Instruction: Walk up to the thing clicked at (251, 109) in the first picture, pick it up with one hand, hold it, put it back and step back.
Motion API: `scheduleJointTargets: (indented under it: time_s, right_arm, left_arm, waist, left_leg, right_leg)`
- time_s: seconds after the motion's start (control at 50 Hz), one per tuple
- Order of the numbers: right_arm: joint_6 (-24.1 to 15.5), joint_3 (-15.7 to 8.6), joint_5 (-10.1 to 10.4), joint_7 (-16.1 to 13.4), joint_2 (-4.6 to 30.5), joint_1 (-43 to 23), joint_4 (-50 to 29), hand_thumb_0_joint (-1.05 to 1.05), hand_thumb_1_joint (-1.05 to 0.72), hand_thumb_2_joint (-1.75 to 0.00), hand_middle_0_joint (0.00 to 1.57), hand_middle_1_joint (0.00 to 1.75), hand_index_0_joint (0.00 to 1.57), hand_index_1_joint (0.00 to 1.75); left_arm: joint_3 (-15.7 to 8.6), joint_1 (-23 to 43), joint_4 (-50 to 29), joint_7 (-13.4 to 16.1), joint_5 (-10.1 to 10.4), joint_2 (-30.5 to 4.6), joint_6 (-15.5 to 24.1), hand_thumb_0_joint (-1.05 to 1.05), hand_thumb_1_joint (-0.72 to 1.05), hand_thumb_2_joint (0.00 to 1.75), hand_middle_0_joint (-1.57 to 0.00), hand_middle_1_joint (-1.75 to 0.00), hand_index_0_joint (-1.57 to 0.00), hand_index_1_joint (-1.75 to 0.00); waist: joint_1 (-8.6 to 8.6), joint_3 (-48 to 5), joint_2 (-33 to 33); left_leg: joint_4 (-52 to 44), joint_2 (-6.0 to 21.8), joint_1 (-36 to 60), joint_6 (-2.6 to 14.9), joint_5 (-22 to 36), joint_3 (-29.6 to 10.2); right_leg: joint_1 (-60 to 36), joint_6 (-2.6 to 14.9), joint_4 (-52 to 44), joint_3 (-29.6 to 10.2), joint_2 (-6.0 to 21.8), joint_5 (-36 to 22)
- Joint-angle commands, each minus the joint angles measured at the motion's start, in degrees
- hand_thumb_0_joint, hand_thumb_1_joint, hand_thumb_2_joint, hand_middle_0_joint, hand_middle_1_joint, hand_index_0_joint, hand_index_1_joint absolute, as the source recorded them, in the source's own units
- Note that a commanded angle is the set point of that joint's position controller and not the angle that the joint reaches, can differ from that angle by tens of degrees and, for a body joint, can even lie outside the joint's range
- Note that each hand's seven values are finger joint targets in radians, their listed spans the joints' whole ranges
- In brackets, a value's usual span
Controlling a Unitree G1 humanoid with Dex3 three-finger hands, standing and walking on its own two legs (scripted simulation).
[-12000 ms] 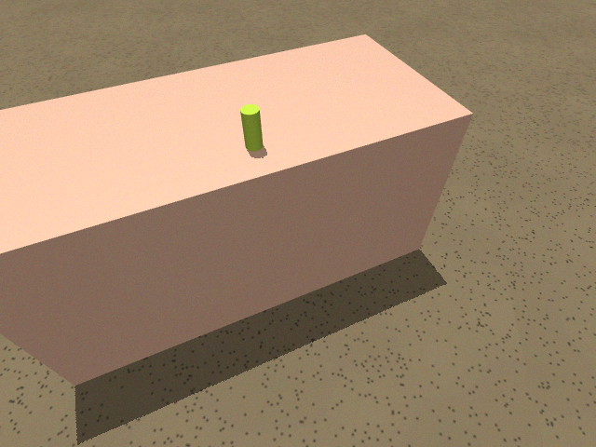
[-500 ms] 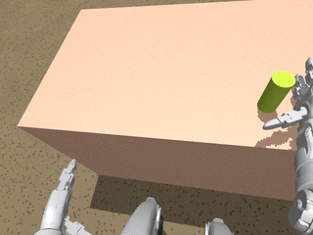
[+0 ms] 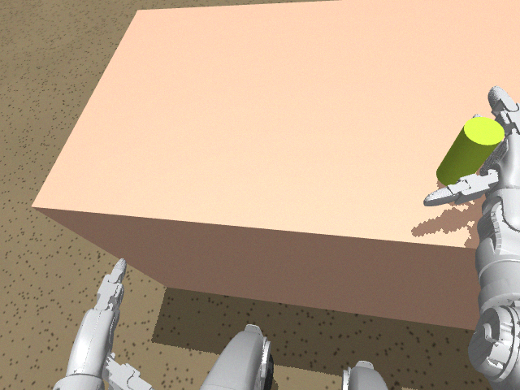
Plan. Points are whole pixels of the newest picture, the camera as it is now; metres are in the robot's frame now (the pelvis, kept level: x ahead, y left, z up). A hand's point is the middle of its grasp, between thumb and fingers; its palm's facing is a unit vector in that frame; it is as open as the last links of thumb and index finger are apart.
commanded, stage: close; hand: right
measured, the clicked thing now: (466, 155) +0.49 -0.20 +0.03
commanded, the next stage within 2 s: settle in 0.72 s
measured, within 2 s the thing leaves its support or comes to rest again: leaves its support in 1.04 s
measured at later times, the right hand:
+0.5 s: hand (459, 151) +0.49 -0.18 +0.03, palm faces +0.10 +0.99 +0.03, open 10.7 cm
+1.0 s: hand (467, 147) +0.49 -0.19 +0.04, palm faces +0.10 +1.00 +0.02, open 6.1 cm
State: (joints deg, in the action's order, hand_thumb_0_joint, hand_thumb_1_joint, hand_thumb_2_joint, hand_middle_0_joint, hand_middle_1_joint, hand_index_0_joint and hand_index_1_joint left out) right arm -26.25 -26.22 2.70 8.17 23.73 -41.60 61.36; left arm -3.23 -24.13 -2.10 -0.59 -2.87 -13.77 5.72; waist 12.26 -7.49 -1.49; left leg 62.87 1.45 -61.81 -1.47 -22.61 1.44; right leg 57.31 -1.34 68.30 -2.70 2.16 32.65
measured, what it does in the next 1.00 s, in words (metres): stands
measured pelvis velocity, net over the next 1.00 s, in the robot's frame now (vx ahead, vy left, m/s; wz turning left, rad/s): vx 0.00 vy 0.00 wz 0.00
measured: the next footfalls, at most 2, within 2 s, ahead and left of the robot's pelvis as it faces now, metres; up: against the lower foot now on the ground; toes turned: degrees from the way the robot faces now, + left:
none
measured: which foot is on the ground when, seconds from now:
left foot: down 0.00-1.00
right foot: down 0.00-1.00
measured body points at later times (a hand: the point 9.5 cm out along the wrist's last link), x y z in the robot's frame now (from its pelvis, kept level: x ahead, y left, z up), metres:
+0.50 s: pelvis +0.00 +0.00 +0.00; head +0.12 -0.04 +0.43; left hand +0.15 +0.27 +0.01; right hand +0.48 -0.24 +0.04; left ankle +0.07 +0.14 -0.64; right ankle -0.01 -0.13 -0.64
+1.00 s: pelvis +0.00 +0.00 +0.00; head +0.13 -0.04 +0.43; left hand +0.15 +0.26 +0.01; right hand +0.48 -0.25 +0.04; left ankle +0.07 +0.14 -0.64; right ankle -0.01 -0.13 -0.64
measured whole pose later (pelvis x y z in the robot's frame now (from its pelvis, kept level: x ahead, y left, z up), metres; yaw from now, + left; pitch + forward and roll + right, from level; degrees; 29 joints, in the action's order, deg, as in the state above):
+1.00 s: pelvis +0.00 +0.00 +0.00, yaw +0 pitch +22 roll +2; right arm -24.1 -26.7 2.4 8.9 25.6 -43.6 62.5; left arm -1.6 -23.5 -0.7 -0.3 -2.9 -13.9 5.2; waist 12.7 -7.6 -1.1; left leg 61.8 1.3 -61.8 -1.6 -22.0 1.4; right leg 57.5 -1.2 67.7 -2.7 2.2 32.3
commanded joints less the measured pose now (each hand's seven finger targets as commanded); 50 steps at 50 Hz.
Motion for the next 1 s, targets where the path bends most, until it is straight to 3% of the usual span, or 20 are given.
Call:
scheduleJointTargets:
  time_s: [0.0,0.04,0.1,0.14,0.2,0.28,0.34,0.38,0.4,0.44,0.5,0.66,0.7,0.74,0.8,0.84,0.9,0.92,0.94,0.98]
  right_arm:
    - [-3.7,-0.1,0.1,0.6,13.4,-26.2,-11.3,0.00,0.55,-0.05,0.46,0.23,0.46,0.23]
    - [-3.0,-1.6,0.2,0.8,15.5,-25.6,-11.1,0.00,0.56,-0.07,0.52,0.28,0.51,0.28]
    - [-1.6,0.4,0.6,1.4,11.4,-24.5,-7.9,0.00,0.53,-0.09,0.58,0.32,0.58,0.32]
    - [-1.7,-0.6,0.5,0.9,14.6,-27.8,-11.4,0.00,0.50,-0.12,0.64,0.36,0.64,0.37]
    - [-1.0,1.1,0.9,0.9,10.2,-24.7,-7.8,0.00,0.46,-0.21,0.74,0.46,0.74,0.47]
    - [-1.4,-1.3,0.3,0.0,13.8,-21.7,-9.3,0.00,0.37,-0.32,0.85,0.59,0.85,0.59]
    - [-2.0,1.0,0.7,0.1,10.2,-24.6,-10.9,0.00,0.26,-0.42,0.92,0.67,0.92,0.67]
    - [-2.7,-1.8,0.4,-0.6,15.6,-27.0,-12.8,0.00,0.18,-0.47,1.00,0.74,0.99,0.74]
    - [-2.6,-1.6,0.3,-1.0,15.3,-26.7,-12.3,0.00,0.16,-0.49,1.00,0.75,0.99,0.75]
    - [-2.7,1.1,0.2,-0.7,10.9,-27.4,-9.4,0.00,0.06,-0.57,1.06,0.82,1.05,0.82]
    - [-3.3,-0.8,-0.6,-1.0,15.9,-28.7,-11.6,0.00,-0.04,-0.63,1.12,0.88,1.12,0.89]
    - [-2.1,1.0,0.4,-0.4,11.7,-26.3,-11.2,0.00,-0.37,-0.90,1.35,1.13,1.34,1.13]
    - [-1.6,-1.3,0.4,-0.8,14.8,-23.3,-10.1,0.00,-0.43,-1.06,1.29,1.25,1.30,1.25]
    - [-2.5,-1.4,0.5,-0.9,16.6,-29.9,-17.0,0.00,-0.46,-1.02,1.41,1.23,1.40,1.24]
    - [-1.9,-1.2,1.0,0.2,13.7,-22.2,-6.3,0.00,-0.50,-1.09,1.44,1.29,1.43,1.30]
    - [-3.6,-2.1,0.3,-0.1,18.0,-30.3,-15.0,0.00,-0.55,-1.21,1.36,1.34,1.37,1.34]
    - [-2.0,1.0,0.8,1.1,11.3,-23.4,-6.8,0.00,-0.60,-1.29,1.36,1.39,1.37,1.39]
    - [-1.8,-0.1,1.1,1.0,12.7,-23.9,-8.0,0.00,-0.60,-1.26,1.37,1.38,1.38,1.38]
    - [-2.6,-2.8,0.9,0.4,18.4,-29.2,-16.3,0.00,-0.60,-1.25,1.38,1.38,1.39,1.38]
    - [-2.3,-0.3,0.6,0.5,16.4,-30.7,-15.4,0.00,-0.62,-1.27,1.42,1.40,1.42,1.41]
  left_arm:
    - [-6.3,-3.4,-10.0,0.6,-0.1,-9.0,3.1,0.00,-0.56,0.06,-0.04,-0.05,-0.04,-0.05]
    - [-6.5,-2.5,-11.2,0.6,0.0,-9.8,3.0,0.00,-0.56,0.06,-0.04,-0.05,-0.04,-0.05]
    - [-5.8,-3.6,-8.8,0.4,0.2,-8.6,2.8,0.00,-0.56,0.06,-0.04,-0.05,-0.04,-0.05]
    - [-6.9,-0.9,-10.5,0.8,0.3,-10.2,3.0,0.00,-0.56,0.06,-0.04,-0.05,-0.04,-0.05]
    - [-5.2,-1.8,-9.6,0.6,0.3,-9.0,3.0,0.00,-0.56,0.06,-0.04,-0.05,-0.04,-0.05]
    - [-6.3,-2.9,-9.5,0.5,0.3,-9.9,2.5,0.00,-0.55,0.05,-0.04,-0.05,-0.04,-0.05]
    - [-4.4,-1.4,-8.8,0.3,0.3,-7.1,2.9,0.00,-0.54,0.05,-0.04,-0.05,-0.05,-0.05]
    - [-7.9,-0.6,-10.6,1.0,0.4,-10.6,3.0,0.00,-0.54,0.05,-0.04,-0.05,-0.04,-0.05]
    - [-7.1,-0.5,-11.6,1.1,0.3,-10.7,2.9,0.00,-0.55,0.05,-0.04,-0.05,-0.04,-0.05]
    - [-5.0,-3.2,-6.9,0.7,0.0,-7.4,2.8,0.00,-0.55,0.05,-0.04,-0.05,-0.04,-0.05]
    - [-5.9,-1.8,-10.3,0.9,-0.2,-9.2,3.0,0.00,-0.55,0.05,-0.05,-0.05,-0.05,-0.05]
    - [-5.7,-2.7,-10.4,0.6,-0.1,-9.7,2.7,0.00,-0.53,0.04,-0.05,-0.05,-0.05,-0.05]
    - [-5.5,-4.4,-7.2,0.5,0.2,-9.1,2.3,0.00,-0.57,0.06,-0.06,-0.06,-0.06,-0.06]
    - [-4.9,0.9,-11.2,0.7,0.1,-8.9,2.8,0.00,-0.55,0.05,-0.05,-0.05,-0.05,-0.05]
    - [-5.0,-1.4,-7.7,0.8,0.6,-8.9,2.6,0.00,-0.53,0.04,-0.05,-0.05,-0.06,-0.04]
    - [-4.6,2.8,-13.2,1.2,0.3,-9.5,3.0,0.00,-0.57,0.06,-0.07,-0.06,-0.06,-0.06]
    - [-3.7,-6.1,-4.8,0.7,0.4,-7.0,2.4,0.00,-0.55,0.05,-0.06,-0.06,-0.06,-0.06]
    - [-3.9,-4.7,-5.5,0.9,0.5,-8.0,2.5,0.00,-0.56,0.05,-0.06,-0.06,-0.06,-0.06]
    - [-4.8,-0.5,-10.5,1.2,0.3,-9.6,3.0,0.00,-0.56,0.05,-0.06,-0.06,-0.06,-0.06]
    - [-4.9,-4.2,-5.7,1.2,-0.2,-9.0,2.3,0.00,-0.55,0.05,-0.06,-0.06,-0.06,-0.06]
  waist:
    - [0.78,-29.0,10.9]
    - [0.29,-30.9,11.1]
    - [0.95,-28.5,10.1]
    - [0.99,-30.9,10.4]
    - [1.00,-26.9,7.5]
    - [-1.00,-28.7,8.3]
    - [-0.34,-26.3,8.6]
    - [0.95,-28.3,9.0]
    - [1.04,-28.8,8.3]
    - [1.57,-23.2,9.6]
    - [0.97,-31.1,12.3]
    - [0.22,-29.9,12.4]
    - [-0.72,-28.3,12.3]
    - [-1.05,-33.1,11.7]
    - [0.86,-24.1,7.1]
    - [0.27,-32.4,9.0]
    - [0.75,-25.6,10.3]
    - [0.96,-26.0,9.6]
    - [0.09,-33.9,13.0]
    - [0.17,-32.0,15.2]
  left_leg:
    - [-4.3,-2.0,20.8,2.39,16.0,-0.3]
    - [-4.2,-1.9,22.0,2.42,17.0,-0.1]
    - [-4.7,-2.2,20.7,2.44,16.3,0.3]
    - [-4.9,-2.1,21.2,2.39,15.5,0.1]
    - [-5.8,-2.2,21.2,2.20,13.5,0.2]
    - [-5.3,-2.1,24.5,2.14,15.2,-0.2]
    - [-5.5,-2.2,21.5,2.20,13.2,-0.1]
    - [-5.7,-2.2,21.3,2.10,12.7,-0.1]
    - [-6.0,-2.2,22.1,2.07,12.5,0.0]
    - [-5.9,-2.4,18.4,2.21,11.5,0.1]
    - [-4.4,-2.3,20.3,2.46,15.7,0.0]
    - [-4.8,-2.7,19.0,2.67,13.7,1.3]
    - [-4.9,-2.6,19.8,2.59,15.2,1.0]
    - [-5.0,-2.2,23.7,2.46,16.1,0.4]
    - [-5.7,-2.4,20.5,2.36,14.4,0.7]
    - [-5.7,-2.1,24.6,2.17,15.2,-0.2]
    - [-6.3,-2.1,21.8,2.32,15.3,-0.3]
    - [-6.2,-2.4,20.6,2.34,16.0,0.3]
    - [-5.4,-2.2,22.4,2.44,18.5,0.2]
    - [-5.2,-2.5,20.6,2.66,17.9,0.7]
  right_leg:
    - [-11.1,1.18,-8.5,1.3,-1.5,-21.2]
    - [-11.5,1.01,-8.4,1.2,-1.5,-22.4]
    - [-10.9,1.02,-8.8,1.1,-1.5,-22.0]
    - [-11.8,1.08,-8.9,0.9,-1.2,-21.1]
    - [-8.3,1.45,-9.1,1.1,-1.3,-18.1]
    - [-8.1,1.34,-9.6,1.8,-1.7,-19.5]
    - [-8.4,1.45,-9.9,1.5,-1.5,-17.8]
    - [-9.6,1.51,-9.5,1.2,-1.2,-17.0]
    - [-10.0,1.56,-9.8,1.2,-1.2,-16.6]
    - [-8.5,1.49,-9.9,1.3,-1.4,-15.7]
    - [-12.9,0.93,-8.7,1.2,-1.3,-21.6]
    - [-14.5,0.41,-10.3,0.5,-1.0,-21.7]
    - [-12.7,0.51,-10.0,0.8,-1.2,-23.0]
    - [-12.7,0.86,-9.7,1.2,-1.3,-21.9]
    - [-8.4,1.41,-9.6,0.7,-1.3,-19.7]
    - [-10.6,1.55,-9.5,1.1,-1.4,-19.6]
    - [-10.4,1.33,-9.8,1.6,-1.9,-19.7]
    - [-11.3,1.30,-9.9,1.1,-1.7,-21.2]
    - [-16.1,0.87,-9.6,0.9,-1.5,-24.9]
    - [-18.3,0.42,-9.8,1.1,-1.3,-27.0]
